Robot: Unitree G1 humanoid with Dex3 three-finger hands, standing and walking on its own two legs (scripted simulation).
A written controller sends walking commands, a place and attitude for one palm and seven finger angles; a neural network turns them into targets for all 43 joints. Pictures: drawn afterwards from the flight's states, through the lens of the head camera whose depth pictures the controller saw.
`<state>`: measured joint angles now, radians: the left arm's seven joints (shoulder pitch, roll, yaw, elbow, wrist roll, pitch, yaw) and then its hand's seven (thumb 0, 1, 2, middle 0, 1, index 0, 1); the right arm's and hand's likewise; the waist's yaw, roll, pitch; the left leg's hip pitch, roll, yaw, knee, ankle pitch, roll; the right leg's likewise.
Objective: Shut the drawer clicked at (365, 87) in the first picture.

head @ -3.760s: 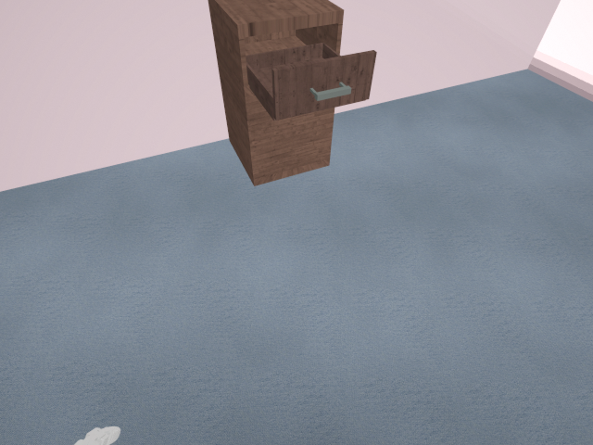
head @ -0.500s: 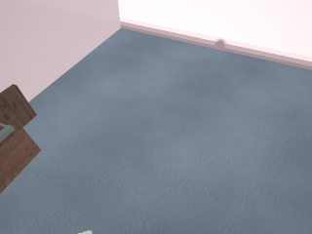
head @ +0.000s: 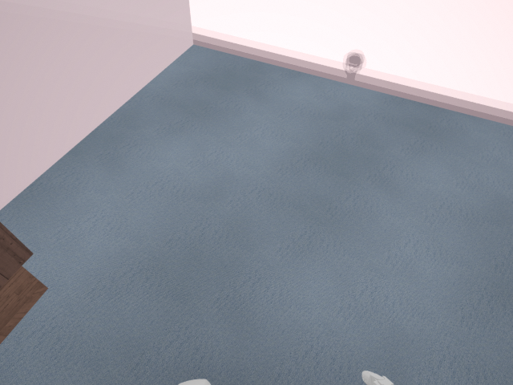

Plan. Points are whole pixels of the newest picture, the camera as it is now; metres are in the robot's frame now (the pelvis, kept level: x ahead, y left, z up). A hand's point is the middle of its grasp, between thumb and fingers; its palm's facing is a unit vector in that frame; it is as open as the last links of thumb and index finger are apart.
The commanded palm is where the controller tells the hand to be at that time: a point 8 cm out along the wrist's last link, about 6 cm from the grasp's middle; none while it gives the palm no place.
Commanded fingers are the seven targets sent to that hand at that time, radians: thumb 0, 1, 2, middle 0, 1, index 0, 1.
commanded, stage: walk to a spot facing it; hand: left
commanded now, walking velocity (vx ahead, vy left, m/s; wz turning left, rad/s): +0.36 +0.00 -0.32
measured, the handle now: out of the picture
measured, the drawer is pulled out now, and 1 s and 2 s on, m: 0.30 0.30 0.30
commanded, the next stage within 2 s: turn to face it in 0.30 s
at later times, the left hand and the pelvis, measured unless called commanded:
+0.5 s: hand (216, 289) +0.31 +0.11 -0.15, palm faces -0.13 -0.96 -0.24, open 7.3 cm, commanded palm none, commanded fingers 0.00 0.90 0.90 -0.20 -0.30 -0.20 -0.30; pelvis +0.19 -0.06 +0.00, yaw -8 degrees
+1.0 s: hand (182, 297) +0.29 +0.18 -0.18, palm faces +0.19 -0.96 -0.19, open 7.3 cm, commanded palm none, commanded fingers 0.00 0.90 0.90 -0.20 -0.30 -0.20 -0.30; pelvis +0.26 -0.02 +0.00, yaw +8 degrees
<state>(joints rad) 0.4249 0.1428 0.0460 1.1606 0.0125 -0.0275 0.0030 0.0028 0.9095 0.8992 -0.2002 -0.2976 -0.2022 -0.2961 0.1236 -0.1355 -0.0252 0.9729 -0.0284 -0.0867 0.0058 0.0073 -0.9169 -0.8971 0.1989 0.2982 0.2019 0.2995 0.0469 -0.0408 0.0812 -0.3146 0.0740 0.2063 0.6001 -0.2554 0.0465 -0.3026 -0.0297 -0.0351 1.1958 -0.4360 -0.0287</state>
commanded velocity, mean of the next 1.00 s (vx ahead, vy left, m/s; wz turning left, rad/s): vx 0.11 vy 0.00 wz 0.25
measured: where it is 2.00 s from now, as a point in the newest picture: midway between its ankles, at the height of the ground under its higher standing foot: outside the picture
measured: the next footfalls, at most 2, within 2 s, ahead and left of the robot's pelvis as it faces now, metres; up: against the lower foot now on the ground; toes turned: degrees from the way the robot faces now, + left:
right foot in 0.38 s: +0.26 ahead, -0.16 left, +0.00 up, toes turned -17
left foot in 0.82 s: +0.35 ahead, +0.06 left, +0.00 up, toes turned +14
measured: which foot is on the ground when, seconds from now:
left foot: down 0.00-0.38, up 0.40-0.80, down 0.82-1.00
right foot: up 0.00-0.36, down 0.38-0.84, up 0.86-1.00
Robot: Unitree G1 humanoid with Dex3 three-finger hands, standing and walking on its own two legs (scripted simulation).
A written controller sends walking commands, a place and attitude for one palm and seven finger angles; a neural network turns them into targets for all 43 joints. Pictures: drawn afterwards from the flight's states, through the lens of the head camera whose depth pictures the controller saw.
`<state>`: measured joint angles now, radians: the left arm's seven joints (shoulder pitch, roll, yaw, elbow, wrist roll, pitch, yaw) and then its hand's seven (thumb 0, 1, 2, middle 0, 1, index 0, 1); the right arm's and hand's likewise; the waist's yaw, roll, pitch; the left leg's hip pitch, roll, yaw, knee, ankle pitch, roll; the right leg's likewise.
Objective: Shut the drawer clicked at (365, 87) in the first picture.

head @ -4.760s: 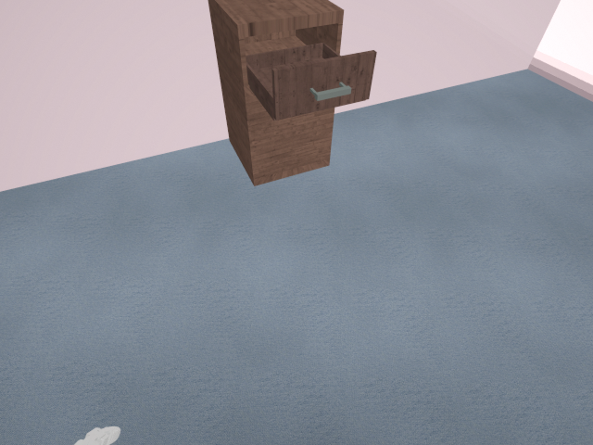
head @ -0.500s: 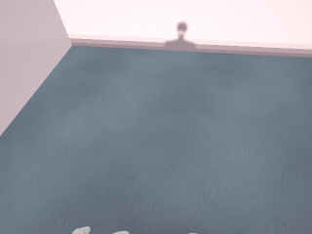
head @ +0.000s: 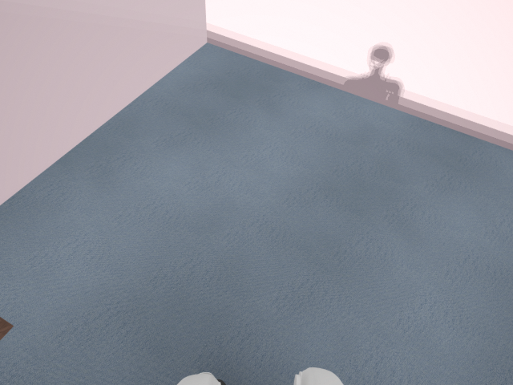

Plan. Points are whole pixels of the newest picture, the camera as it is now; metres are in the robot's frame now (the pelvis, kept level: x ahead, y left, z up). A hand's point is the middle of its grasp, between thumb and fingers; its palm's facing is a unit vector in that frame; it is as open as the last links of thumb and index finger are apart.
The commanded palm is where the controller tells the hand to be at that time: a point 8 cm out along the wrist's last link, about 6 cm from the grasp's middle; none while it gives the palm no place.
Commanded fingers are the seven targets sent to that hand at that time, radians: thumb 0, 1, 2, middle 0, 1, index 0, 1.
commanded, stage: turn to face it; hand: left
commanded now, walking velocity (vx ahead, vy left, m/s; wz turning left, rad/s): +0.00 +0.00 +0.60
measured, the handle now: out of the picture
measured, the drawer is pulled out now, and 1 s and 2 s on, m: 0.30 0.30 0.30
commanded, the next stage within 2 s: take the last steps up to it in 1.78 s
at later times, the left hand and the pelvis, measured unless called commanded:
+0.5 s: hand out of the picture +0.00 +0.14 -0.13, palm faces +0.33 -0.89 -0.31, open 7.4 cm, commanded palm none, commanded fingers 0.00 0.90 0.90 -0.20 -0.30 -0.20 -0.30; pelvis -0.01 -0.08 +0.01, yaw +19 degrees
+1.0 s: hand out of the picture -0.13 +0.17 -0.17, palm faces +0.62 -0.73 -0.27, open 7.4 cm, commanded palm none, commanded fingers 0.00 0.90 0.90 -0.20 -0.30 -0.20 -0.30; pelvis -0.04 -0.04 +0.00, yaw +36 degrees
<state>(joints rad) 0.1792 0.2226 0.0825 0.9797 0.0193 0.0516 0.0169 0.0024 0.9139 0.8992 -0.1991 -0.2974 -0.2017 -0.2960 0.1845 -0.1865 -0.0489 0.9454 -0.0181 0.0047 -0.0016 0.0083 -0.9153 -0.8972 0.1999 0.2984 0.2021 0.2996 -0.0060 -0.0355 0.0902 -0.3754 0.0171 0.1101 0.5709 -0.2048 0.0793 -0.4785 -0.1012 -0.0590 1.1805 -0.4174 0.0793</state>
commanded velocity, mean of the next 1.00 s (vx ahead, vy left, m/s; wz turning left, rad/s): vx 0.00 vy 0.00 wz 0.60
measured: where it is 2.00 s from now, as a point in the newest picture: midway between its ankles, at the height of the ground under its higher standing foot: outside the picture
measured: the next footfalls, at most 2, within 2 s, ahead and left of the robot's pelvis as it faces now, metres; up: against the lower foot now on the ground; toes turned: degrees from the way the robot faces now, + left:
right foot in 0.36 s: +0.04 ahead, -0.17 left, +0.00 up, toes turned +12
left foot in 0.82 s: -0.06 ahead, +0.07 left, +0.00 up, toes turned +37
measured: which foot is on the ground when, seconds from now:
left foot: down 0.00-0.36, up 0.38-0.80, down 0.82-1.00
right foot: up 0.00-0.34, down 0.36-0.82, up 0.84-1.00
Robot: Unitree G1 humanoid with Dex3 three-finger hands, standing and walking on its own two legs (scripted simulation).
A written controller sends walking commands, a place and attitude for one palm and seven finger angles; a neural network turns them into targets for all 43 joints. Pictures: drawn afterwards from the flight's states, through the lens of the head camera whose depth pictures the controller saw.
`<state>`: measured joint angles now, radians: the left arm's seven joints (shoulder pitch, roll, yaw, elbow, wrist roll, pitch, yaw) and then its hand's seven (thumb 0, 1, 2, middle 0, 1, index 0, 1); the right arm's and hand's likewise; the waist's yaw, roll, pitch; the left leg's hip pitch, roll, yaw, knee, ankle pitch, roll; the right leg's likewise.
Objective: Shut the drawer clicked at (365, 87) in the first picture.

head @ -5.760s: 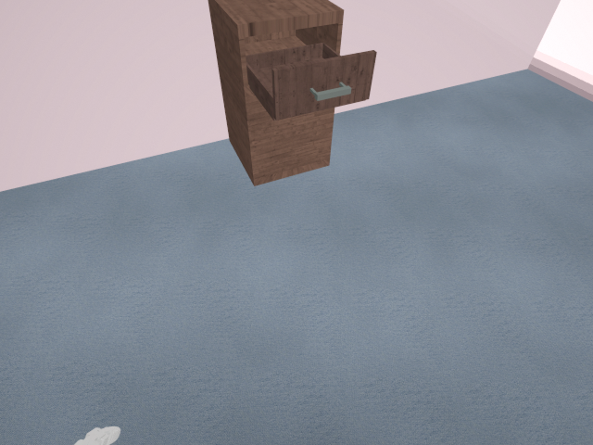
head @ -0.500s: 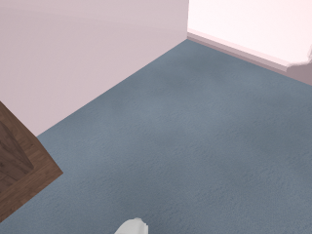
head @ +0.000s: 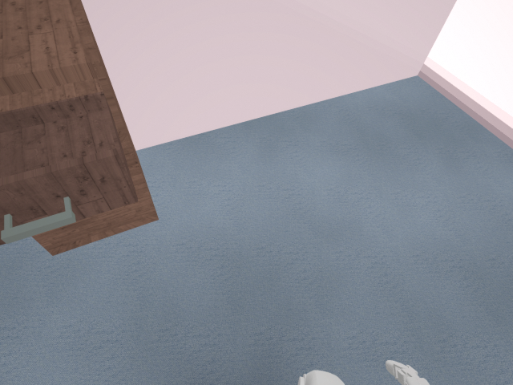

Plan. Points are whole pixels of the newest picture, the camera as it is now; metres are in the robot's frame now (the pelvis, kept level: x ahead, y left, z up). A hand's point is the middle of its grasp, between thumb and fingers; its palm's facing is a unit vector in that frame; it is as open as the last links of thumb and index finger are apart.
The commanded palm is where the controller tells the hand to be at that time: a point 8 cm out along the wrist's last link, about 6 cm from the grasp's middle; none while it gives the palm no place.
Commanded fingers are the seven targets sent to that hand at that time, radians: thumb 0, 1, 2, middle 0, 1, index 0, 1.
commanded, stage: turn to face it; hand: left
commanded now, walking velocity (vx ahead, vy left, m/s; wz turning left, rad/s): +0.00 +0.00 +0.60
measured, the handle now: (39, 218) +0.41 +0.50 -0.13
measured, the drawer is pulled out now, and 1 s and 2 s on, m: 0.30 0.30 0.30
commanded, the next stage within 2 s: take the last steps up to it in 0.78 s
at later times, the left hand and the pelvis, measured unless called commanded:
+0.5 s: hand out of the picture +0.02 +0.16 -0.13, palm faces +0.31 -0.90 -0.30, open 7.4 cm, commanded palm none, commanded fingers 0.00 0.90 0.90 -0.20 -0.30 -0.20 -0.30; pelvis -0.01 -0.06 +0.01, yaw +19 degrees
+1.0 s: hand out of the picture -0.12 +0.20 -0.17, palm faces +0.52 -0.82 -0.22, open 7.4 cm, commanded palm none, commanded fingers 0.00 0.90 0.90 -0.20 -0.30 -0.20 -0.30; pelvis -0.05 +0.00 +0.01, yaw +28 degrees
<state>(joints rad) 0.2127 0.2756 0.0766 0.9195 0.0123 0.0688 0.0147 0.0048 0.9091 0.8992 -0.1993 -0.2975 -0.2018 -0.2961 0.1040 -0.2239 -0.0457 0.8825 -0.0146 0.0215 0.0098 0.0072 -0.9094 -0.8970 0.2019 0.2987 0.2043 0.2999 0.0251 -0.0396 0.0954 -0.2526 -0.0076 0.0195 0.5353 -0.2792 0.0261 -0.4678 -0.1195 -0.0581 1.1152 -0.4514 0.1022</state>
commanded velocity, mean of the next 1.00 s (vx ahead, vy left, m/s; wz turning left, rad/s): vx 0.04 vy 0.00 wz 0.38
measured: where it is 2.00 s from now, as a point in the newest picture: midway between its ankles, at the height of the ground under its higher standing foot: outside the picture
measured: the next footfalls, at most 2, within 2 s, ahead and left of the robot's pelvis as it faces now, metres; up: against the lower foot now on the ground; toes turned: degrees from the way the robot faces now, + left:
right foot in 0.26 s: +0.06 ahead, -0.14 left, +0.00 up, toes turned +7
left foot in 0.74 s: -0.05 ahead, +0.09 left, +0.00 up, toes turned +30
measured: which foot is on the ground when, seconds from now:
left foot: down 0.00-0.26, up 0.28-0.72, down 0.74-1.00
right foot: up 0.00-0.24, down 0.26-0.74, up 0.76-1.00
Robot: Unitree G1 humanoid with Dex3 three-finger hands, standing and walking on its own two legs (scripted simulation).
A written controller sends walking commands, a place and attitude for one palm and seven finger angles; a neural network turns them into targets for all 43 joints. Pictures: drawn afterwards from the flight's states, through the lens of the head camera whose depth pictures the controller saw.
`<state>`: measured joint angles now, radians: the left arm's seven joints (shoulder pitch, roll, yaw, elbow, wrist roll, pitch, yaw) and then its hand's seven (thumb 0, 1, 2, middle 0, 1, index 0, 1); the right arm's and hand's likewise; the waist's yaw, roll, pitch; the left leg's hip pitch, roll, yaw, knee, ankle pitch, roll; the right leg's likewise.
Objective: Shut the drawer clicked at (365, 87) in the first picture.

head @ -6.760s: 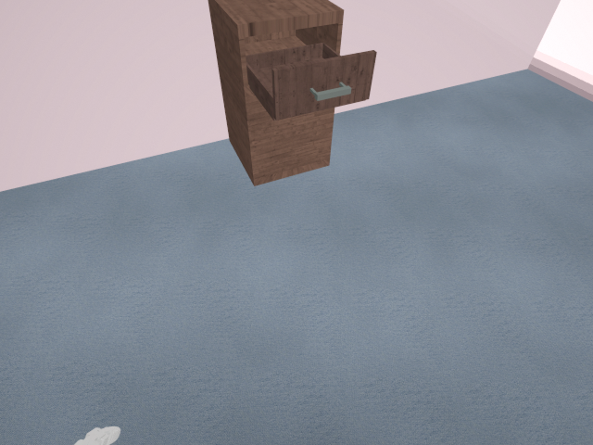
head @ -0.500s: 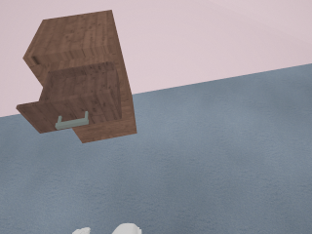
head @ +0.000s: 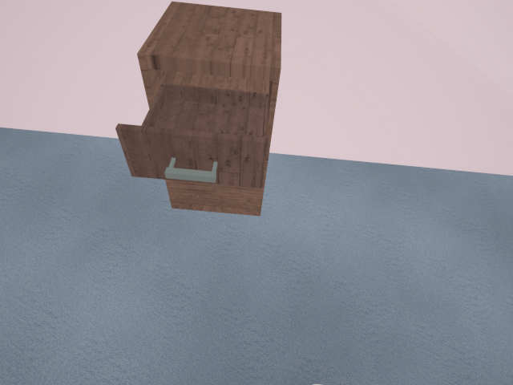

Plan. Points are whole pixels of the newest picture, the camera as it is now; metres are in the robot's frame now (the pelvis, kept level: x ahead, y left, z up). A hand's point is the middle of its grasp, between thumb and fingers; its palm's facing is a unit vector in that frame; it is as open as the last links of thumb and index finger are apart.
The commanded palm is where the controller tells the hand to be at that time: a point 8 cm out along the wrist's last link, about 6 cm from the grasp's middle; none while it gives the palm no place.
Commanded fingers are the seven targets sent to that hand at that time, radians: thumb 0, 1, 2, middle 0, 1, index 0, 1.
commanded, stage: take the last steps up to it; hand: left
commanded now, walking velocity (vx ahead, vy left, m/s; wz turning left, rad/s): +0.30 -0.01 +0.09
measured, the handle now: (192, 169) +0.64 +0.23 -0.14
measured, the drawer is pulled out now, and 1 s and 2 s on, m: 0.30 0.30 0.30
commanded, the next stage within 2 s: come to a stop and stand still in 1.20 s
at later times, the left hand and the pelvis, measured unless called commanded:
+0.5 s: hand out of the picture +0.04 +0.13 -0.16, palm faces +0.13 -0.96 -0.23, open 7.3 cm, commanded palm none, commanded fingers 0.00 0.90 0.90 -0.20 -0.30 -0.20 -0.30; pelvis +0.07 -0.05 +0.00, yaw +4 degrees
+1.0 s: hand (151, 345) +0.21 +0.21 -0.19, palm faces +0.14 -0.98 -0.17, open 7.4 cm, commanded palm none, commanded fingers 0.00 0.90 0.90 -0.20 -0.30 -0.20 -0.30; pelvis +0.24 +0.04 -0.01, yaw +3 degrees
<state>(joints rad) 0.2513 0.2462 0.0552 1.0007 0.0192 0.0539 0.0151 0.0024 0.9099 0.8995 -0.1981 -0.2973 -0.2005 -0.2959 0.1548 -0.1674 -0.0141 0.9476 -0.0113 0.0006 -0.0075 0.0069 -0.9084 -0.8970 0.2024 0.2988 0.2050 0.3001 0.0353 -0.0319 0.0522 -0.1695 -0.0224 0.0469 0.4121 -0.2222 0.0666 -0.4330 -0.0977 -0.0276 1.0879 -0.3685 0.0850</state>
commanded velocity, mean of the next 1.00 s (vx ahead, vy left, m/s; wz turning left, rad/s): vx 0.29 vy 0.00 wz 0.03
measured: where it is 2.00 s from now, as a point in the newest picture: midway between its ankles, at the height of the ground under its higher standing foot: (233, 363)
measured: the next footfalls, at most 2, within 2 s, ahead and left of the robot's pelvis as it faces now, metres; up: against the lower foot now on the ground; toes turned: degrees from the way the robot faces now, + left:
right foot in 0.28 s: +0.07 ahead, -0.14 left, +0.00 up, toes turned -3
left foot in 0.80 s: +0.28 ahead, +0.13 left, +0.00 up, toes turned +12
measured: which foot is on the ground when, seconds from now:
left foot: down 0.00-0.28, up 0.30-0.78, down 0.80-1.00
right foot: up 0.00-0.26, down 0.28-0.80, up 0.82-1.00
